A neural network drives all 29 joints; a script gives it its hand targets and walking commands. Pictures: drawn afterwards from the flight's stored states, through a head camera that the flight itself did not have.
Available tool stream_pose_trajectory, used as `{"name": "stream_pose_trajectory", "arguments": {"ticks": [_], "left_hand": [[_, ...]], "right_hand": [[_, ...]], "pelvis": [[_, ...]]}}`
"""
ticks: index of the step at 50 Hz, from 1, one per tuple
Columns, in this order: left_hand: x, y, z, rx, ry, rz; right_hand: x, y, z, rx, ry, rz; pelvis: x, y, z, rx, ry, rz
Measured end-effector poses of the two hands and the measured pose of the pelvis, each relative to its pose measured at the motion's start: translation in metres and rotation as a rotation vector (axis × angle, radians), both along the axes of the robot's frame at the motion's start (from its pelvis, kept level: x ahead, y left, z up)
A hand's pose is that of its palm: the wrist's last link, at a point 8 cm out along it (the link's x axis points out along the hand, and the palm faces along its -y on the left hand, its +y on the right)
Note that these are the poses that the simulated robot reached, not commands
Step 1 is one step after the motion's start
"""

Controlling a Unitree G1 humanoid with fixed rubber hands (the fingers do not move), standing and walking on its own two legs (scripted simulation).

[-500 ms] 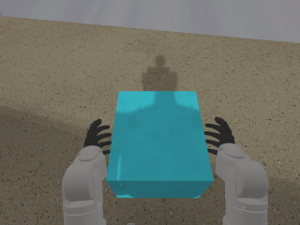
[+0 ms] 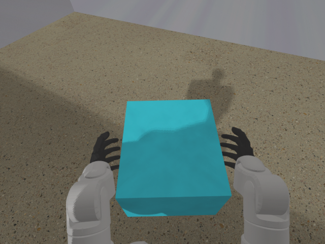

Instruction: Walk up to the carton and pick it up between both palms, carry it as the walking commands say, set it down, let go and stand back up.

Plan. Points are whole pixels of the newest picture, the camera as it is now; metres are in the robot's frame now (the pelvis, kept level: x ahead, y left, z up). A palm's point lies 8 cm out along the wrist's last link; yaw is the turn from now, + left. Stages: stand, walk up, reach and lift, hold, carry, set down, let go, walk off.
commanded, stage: carry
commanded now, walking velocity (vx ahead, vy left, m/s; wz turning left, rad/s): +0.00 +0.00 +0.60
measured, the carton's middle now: (169, 156) +0.33 -0.02 +0.02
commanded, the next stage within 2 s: none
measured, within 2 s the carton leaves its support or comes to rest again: neither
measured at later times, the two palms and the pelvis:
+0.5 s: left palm (13, 220) +0.19 +0.31 +0.07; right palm (153, 164) +0.28 +0.02 +0.07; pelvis -0.02 +0.08 -0.01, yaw +15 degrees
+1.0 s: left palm out of the picture +0.08 +0.44 +0.05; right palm (80, 190) +0.24 +0.19 +0.06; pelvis -0.06 +0.17 -0.03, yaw +34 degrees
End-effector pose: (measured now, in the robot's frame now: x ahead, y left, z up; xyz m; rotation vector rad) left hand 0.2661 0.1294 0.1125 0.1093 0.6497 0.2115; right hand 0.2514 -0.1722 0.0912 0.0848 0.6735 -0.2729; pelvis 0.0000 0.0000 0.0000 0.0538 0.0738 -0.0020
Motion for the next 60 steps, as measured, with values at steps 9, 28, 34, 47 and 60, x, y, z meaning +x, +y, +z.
{"name": "stream_pose_trajectory", "arguments": {"ticks": [9,28,34,47,60], "left_hand": [[-0.021,0.089,-0.021,-0.022,0.036,0.158],[-0.078,0.178,-0.027,-0.066,0.008,0.367],[-0.084,0.185,-0.004,-0.026,-0.011,0.372],[-0.161,0.293,-0.039,-0.052,0.016,0.591],[-0.233,0.326,-0.044,-0.097,0.037,0.768]], "right_hand": [[0.025,0.091,-0.012,-0.03,0.035,0.15],[0.029,0.191,-0.013,-0.058,0.009,0.362],[0.024,0.199,0.003,-0.026,-0.012,0.367],[0.006,0.334,-0.025,-0.058,0.014,0.578],[-0.022,0.397,-0.026,-0.087,0.041,0.761]], "pelvis": [[-0.002,0.047,-0.009,-0.023,0.028,0.173],[-0.023,0.083,-0.011,-0.07,0.043,0.296],[-0.021,0.094,-0.002,-0.02,-0.006,0.357],[-0.049,0.159,-0.025,-0.047,0.009,0.569],[-0.077,0.164,-0.014,-0.068,0.016,0.662]]}}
